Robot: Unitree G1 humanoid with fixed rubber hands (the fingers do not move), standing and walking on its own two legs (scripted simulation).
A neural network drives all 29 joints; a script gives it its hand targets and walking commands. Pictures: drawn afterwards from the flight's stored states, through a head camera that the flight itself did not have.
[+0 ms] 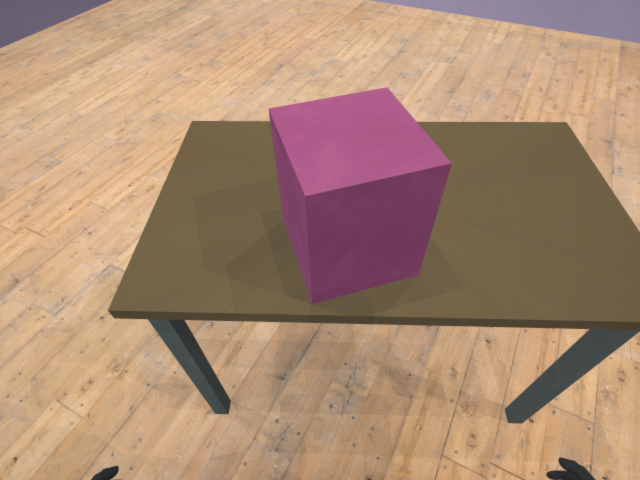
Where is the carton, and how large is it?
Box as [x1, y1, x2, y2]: [269, 87, 451, 303]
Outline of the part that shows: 387,87 269,108 283,220 312,303 418,274 451,163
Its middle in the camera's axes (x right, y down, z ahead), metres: +0.05 -0.08 +0.65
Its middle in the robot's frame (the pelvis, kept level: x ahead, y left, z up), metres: +0.54 -0.02 +0.02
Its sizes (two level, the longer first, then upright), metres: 0.210 0.200 0.250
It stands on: a table, 0.66 m high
